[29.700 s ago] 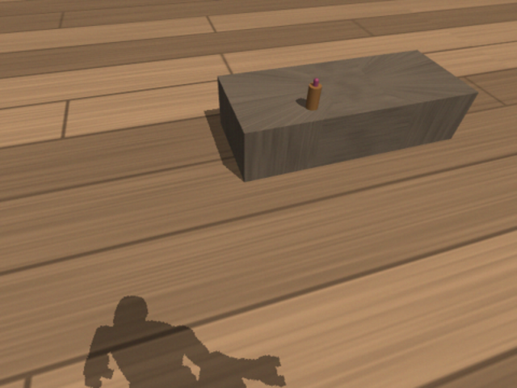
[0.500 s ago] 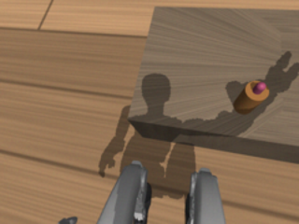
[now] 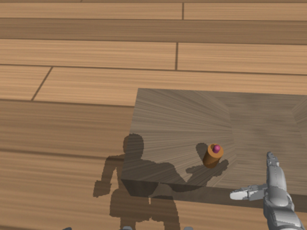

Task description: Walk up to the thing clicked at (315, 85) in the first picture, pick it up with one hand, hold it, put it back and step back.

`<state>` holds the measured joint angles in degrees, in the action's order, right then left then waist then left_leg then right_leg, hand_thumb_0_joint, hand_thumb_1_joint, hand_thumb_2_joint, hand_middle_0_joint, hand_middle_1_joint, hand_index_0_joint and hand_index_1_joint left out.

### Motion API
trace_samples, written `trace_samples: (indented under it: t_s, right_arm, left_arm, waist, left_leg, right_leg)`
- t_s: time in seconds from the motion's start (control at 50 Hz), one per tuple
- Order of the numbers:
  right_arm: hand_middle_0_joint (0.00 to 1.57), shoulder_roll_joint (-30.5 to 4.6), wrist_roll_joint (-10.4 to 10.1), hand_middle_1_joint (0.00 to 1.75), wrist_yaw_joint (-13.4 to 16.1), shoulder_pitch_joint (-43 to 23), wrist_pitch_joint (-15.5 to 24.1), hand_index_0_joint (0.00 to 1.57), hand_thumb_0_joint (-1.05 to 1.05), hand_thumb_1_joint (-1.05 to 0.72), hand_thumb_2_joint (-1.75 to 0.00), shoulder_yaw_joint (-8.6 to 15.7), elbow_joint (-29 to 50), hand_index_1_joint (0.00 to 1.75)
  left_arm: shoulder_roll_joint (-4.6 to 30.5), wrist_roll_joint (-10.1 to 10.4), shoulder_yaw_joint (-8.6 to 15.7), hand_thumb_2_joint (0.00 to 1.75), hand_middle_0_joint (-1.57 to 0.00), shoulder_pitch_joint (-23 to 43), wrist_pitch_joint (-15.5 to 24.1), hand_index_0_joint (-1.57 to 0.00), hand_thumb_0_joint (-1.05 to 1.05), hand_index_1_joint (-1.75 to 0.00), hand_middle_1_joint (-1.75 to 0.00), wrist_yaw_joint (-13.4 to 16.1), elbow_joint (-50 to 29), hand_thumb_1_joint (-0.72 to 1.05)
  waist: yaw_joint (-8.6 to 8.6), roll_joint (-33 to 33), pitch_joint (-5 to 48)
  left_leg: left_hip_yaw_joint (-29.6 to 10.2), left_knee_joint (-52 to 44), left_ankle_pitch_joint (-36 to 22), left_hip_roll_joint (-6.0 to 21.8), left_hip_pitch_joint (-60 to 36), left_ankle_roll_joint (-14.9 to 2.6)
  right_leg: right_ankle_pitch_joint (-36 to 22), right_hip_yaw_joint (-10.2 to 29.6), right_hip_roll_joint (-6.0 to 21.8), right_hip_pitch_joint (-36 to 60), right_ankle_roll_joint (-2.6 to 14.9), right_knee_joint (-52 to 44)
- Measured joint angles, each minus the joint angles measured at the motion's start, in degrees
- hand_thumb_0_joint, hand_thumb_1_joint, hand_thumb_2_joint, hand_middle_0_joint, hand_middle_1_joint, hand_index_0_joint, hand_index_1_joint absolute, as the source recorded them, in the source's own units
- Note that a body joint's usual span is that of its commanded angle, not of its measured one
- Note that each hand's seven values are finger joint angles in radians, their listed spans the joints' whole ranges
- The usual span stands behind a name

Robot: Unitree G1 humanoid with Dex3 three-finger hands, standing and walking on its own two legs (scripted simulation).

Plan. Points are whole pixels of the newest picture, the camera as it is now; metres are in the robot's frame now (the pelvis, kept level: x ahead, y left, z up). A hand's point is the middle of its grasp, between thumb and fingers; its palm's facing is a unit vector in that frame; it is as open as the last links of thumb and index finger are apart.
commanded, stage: home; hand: right
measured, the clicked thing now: (213, 154) +0.47 -0.22 -0.31
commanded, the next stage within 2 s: none
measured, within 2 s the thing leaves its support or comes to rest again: neither
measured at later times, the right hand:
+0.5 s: hand out of the picture +0.16 -0.17 -0.05, palm faces +0.12 +0.97 -0.23, open 17.2 cm
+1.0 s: hand out of the picture +0.17 -0.18 -0.05, palm faces +0.08 +0.98 -0.20, open 17.5 cm
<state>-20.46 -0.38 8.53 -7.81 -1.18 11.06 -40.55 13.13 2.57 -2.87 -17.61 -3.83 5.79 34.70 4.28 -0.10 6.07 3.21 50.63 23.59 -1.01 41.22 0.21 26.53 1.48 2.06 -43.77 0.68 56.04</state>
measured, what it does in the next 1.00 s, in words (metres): stands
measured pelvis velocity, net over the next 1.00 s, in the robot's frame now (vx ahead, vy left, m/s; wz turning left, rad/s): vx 0.01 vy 0.00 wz -0.02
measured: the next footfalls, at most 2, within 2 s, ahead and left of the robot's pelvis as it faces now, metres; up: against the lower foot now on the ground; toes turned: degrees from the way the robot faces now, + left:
none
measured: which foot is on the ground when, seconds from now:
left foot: down 0.00-1.00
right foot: down 0.00-1.00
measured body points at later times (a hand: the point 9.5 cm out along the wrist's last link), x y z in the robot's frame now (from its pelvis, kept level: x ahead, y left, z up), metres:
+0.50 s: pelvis +0.01 +0.02 +0.01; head +0.03 +0.02 +0.46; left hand +0.21 +0.25 -0.06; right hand +0.15 -0.22 -0.04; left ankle +0.01 +0.13 -0.69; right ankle +0.01 -0.10 -0.68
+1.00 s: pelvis +0.01 +0.00 +0.00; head +0.03 +0.00 +0.45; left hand +0.17 +0.24 -0.07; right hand +0.16 -0.23 -0.04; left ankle +0.01 +0.13 -0.68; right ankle +0.01 -0.10 -0.69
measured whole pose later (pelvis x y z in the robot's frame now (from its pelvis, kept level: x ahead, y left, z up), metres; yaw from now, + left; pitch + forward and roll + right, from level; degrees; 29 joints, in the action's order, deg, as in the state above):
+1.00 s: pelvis +0.01 +0.00 +0.00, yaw -1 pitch +10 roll +3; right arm -13.0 -3.6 1.8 28.2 -23.9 2.0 6.0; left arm 12.5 1.1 -2.3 -17.0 10.5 9.3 29.6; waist 2.5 2.4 8.3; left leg 3.8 52.7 26.6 -0.2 36.1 0.2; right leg 28.6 2.1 1.3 -38.6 0.6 57.0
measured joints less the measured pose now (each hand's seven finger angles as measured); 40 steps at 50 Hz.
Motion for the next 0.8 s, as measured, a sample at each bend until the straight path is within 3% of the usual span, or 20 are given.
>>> trace_samples:
  t_s: [0.12,0.24,0.34,0.56,0.8]
  right_arm:
    - [0.06,3.76,-1.49,0.05,-0.07,9.17,-1.99,0.06,-0.01,0.52,-0.07,-5.9,7.29,0.06]
    - [0.06,9.1,-1.12,0.06,0.27,22.86,-5.98,0.06,-0.01,0.5,-0.08,-9.24,23.08,0.06]
    - [0.06,10.59,-1.09,0.06,-1.24,31.95,-9.53,0.06,-0.01,0.5,-0.08,-11.4,33.77,0.06]
    - [0.06,6.93,-2.99,0.06,-5.98,34.16,-17.56,0.06,-0.01,0.5,-0.08,-9.83,40.8,0.06]
    - [0.06,7.69,-3.31,0.05,-6.66,35.45,-21.76,0.05,-0.01,0.53,-0.06,-9.44,44.27,0.05]
  left_arm:
    - [-0.1,0.25,0.66,0.9,-0.21,1.88,1.65,-0.2,0.0,-0.3,-0.29,0.27,-1.0,0.9]
    - [-1.11,-0.29,0.68,0.89,-0.21,3.25,3.96,-0.2,0.0,-0.3,-0.29,-0.03,-3.91,0.9]
    - [-1.7,-0.49,0.22,0.9,-0.21,4.47,5.66,-0.2,0.0,-0.3,-0.29,0.83,-5.62,0.9]
    - [-0.05,-1.05,0.71,0.9,-0.21,4.54,10.14,-0.2,0.01,-0.3,-0.3,2.74,-6.85,0.9]
    - [0.21,-1.07,1.04,0.9,-0.21,0.88,12.59,-0.2,0.01,-0.3,-0.3,2.99,-5.92,0.9]
  waist:
    - [-1.61,2.01,-0.29]
    - [-3.02,2.65,0.19]
    - [-3.79,1.85,0.2]
    - [-2.46,1.82,1.36]
    - [-1.8,2.0,1.34]
  left_leg:
    - [-0.57,-3.12,-0.13,0.64,-6.64,0.0]
    - [-0.48,-2.92,0.59,0.73,-7.97,-0.27]
    - [0.58,-1.6,1.61,0.76,-8.12,-0.82]
    - [2.07,-0.14,2.5,0.73,-8.17,-1.41]
    - [1.17,1.23,2.73,0.62,-6.01,-0.83]
  right_leg:
    - [-0.86,-0.65,-0.66,7.34,-0.04,-4.52]
    - [-0.72,-0.57,-0.74,9.05,-0.32,-5.24]
    - [-0.22,0.51,-0.78,8.94,-0.9,-4.19]
    - [0.28,2.05,-0.81,8.36,-1.54,-2.48]
    - [1.12,1.17,-0.64,6.35,-0.96,-0.66]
